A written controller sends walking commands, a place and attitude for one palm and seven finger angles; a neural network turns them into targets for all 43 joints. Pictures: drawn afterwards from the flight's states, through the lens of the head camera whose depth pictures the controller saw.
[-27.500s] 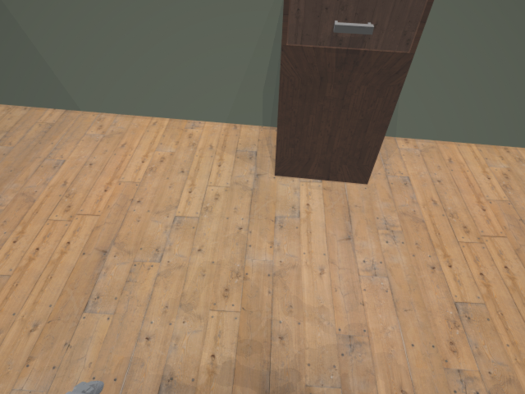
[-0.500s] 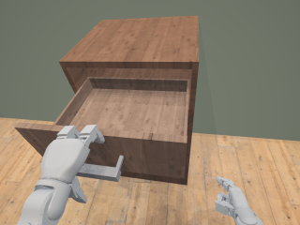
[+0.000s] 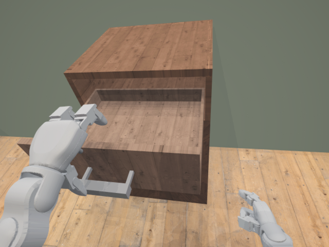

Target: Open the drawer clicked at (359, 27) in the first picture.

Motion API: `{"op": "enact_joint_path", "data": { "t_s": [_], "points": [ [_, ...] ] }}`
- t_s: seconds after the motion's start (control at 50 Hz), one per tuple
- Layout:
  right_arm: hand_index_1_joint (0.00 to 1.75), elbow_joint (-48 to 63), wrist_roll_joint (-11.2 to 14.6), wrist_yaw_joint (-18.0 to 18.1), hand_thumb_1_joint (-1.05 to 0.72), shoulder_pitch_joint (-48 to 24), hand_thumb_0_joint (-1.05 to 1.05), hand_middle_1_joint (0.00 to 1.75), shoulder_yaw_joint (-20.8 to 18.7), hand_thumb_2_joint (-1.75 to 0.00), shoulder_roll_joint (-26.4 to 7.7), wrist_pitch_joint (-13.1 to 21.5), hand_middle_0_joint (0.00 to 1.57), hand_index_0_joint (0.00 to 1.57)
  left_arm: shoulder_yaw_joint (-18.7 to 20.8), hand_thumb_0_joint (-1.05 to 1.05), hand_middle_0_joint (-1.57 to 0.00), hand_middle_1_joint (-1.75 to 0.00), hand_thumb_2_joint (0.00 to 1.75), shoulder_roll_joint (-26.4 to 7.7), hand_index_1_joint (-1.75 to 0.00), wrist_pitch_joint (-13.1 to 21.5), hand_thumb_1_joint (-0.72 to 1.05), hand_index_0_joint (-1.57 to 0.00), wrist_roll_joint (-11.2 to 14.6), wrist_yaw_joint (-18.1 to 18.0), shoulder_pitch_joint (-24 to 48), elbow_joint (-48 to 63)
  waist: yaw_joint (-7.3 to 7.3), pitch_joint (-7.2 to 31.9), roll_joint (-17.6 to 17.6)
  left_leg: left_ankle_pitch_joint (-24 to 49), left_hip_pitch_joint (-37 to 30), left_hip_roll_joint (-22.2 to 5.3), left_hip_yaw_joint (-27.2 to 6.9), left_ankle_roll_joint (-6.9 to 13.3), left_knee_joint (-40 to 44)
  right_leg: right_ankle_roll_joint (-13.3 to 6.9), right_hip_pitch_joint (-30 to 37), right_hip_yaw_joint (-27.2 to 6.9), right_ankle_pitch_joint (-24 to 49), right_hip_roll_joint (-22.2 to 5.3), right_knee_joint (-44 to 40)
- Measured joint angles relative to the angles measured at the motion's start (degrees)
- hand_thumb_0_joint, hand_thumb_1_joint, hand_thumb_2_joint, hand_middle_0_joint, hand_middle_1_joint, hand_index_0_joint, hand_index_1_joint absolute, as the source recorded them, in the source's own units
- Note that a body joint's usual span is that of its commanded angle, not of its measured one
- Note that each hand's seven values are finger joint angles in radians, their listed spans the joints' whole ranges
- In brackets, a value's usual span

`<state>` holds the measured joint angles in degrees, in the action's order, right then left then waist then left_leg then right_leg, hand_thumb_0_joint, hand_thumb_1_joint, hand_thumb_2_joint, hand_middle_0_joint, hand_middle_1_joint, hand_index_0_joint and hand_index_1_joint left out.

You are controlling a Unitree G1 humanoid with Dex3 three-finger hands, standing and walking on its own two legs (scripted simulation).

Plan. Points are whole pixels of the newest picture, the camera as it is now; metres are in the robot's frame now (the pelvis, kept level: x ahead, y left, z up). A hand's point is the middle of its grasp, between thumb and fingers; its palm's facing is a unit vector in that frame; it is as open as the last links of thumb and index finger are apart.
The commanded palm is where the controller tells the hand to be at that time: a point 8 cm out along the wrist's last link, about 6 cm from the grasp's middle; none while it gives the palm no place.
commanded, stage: lift the hand off the handle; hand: left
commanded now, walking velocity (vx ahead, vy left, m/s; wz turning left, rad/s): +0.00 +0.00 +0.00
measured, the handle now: (106, 180) +0.25 +0.20 +0.04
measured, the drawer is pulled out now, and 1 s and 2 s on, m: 0.30 0.30 0.30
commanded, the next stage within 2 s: draw the hand back to the body in 0.06 s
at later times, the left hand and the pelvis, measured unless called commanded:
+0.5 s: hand (67, 159) +0.22 +0.22 +0.18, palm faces +0.18 -0.08 -0.98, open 13.8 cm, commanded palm +0.17 +0.23 +0.24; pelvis +0.00 +0.00 +0.00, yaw +1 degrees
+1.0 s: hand (59, 145) +0.21 +0.21 +0.23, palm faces +0.40 -0.85 -0.35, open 13.3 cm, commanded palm +0.16 +0.26 +0.24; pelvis +0.02 +0.01 +0.00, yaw +0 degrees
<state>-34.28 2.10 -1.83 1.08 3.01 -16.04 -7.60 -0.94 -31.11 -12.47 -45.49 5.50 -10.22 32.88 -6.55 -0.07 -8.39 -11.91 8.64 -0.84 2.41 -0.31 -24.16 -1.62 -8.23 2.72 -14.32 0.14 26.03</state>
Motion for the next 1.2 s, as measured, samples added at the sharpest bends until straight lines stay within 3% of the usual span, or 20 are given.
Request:
{"op": "enact_joint_path", "data": {
  "t_s": [0.16,0.78,0.82,0.84,0.86,0.9,0.94,1.0,1.2],
  "points": [
    [0.30,-0.6,0.1,-0.3,-0.90,-0.1,0.01,0.30,0.1,-0.90,0.2,0.4,0.20,0.20,-0.5,0.00,-0.32,-1.20,0.30,0.1,-1.20,0.8,-0.49,-0.31,-0.1,0.4,1.8,-1.6,-0.03,-0.2,0.0,0.1,0.7,0.1,0.0,0.0,-0.3,-0.1,-0.9,0.0,-0.2,-0.1,0.9],
    [0.30,1.7,-0.1,1.5,-0.90,2.9,0.01,0.30,-0.1,-0.90,-0.3,3.0,0.20,0.20,11.0,0.00,-0.32,-1.20,0.30,-5.4,-1.20,6.6,-0.49,-0.32,5.6,-1.1,-11.6,2.8,-0.06,0.0,1.1,-2.0,3.3,0.3,-1.0,0.5,-3.4,0.6,-1.9,0.9,-1.1,-0.3,1.3],
    [0.30,1.8,-0.2,2.5,-0.90,3.1,0.01,0.30,-0.3,-0.90,0.5,5.6,0.20,0.20,14.1,0.00,-0.32,-1.19,0.30,-1.6,-1.20,9.9,-0.49,-0.32,23.2,-2.9,-12.2,2.8,0.64,-1.3,1.2,-2.1,2.4,0.2,-1.0,0.6,-3.4,0.6,-0.8,1.0,-1.0,-0.2,0.7],
    [0.30,1.7,-0.4,3.2,-0.90,3.4,0.01,0.30,-0.2,-0.90,1.2,7.5,0.20,0.20,15.3,0.00,-0.32,-1.19,0.31,1.1,-1.20,12.1,-0.48,-0.32,30.3,-4.4,-12.9,3.0,1.07,-1.8,1.6,-2.2,2.0,0.1,-0.9,0.6,-3.3,0.6,-0.4,0.8,-1.0,-0.1,0.5],
    [0.30,1.5,-0.6,3.8,-0.90,3.9,0.01,0.30,-0.1,-0.90,2.0,9.3,0.20,0.20,16.1,0.00,-0.32,-1.18,0.31,3.7,-1.19,13.9,-0.47,-0.32,35.7,-5.8,-13.5,3.5,1.48,-2.2,2.2,-2.3,1.5,0.0,-0.8,0.6,-3.0,0.6,0.1,0.7,-0.9,0.0,0.2],
    [0.30,1.2,-1.0,4.8,-0.90,5.6,0.01,0.30,0.1,-0.90,3.5,12.1,0.20,0.20,16.6,0.00,-0.32,-1.17,0.32,8.0,-1.17,16.7,-0.45,-0.32,42.2,-8.0,-14.0,4.8,1.92,-2.4,3.6,-2.4,0.5,-0.1,-0.5,0.5,-2.4,0.5,1.0,0.4,-0.9,0.1,-0.4],
    [0.30,0.5,-1.5,5.4,-0.90,7.3,0.01,0.30,0.4,-0.90,4.4,14.2,0.20,0.20,16.8,0.00,-0.32,-1.14,0.34,10.7,-1.15,18.7,-0.41,-0.31,45.4,-9.8,-13.8,5.8,2.11,-2.4,4.8,-2.6,-0.5,-0.3,-0.4,0.4,-2.1,0.5,2.0,0.3,-1.0,0.3,-1.0],
    [0.30,-0.7,-1.9,5.6,-0.90,9.1,0.01,0.30,0.5,-0.90,4.9,15.3,0.21,0.20,17.3,0.00,-0.31,-1.09,0.37,12.7,-1.10,20.4,-0.34,-0.30,47.5,-11.5,-13.1,5.9,2.49,-2.2,5.8,-3.0,-1.6,-0.4,-0.3,0.3,-1.7,0.5,3.2,0.1,-1.1,0.4,-1.7],
    [0.30,-2.5,-2.0,5.3,-0.90,9.8,0.01,0.30,-1.0,-0.90,3.7,14.9,0.21,0.20,20.0,0.00,-0.28,-0.89,0.50,10.8,-0.90,20.9,-0.03,-0.27,49.3,-11.8,-15.5,5.3,3.60,-1.8,5.8,-3.8,-1.9,-0.4,0.3,0.5,-1.4,0.7,3.6,-0.4,-1.4,0.5,-2.4]
  ]
}}
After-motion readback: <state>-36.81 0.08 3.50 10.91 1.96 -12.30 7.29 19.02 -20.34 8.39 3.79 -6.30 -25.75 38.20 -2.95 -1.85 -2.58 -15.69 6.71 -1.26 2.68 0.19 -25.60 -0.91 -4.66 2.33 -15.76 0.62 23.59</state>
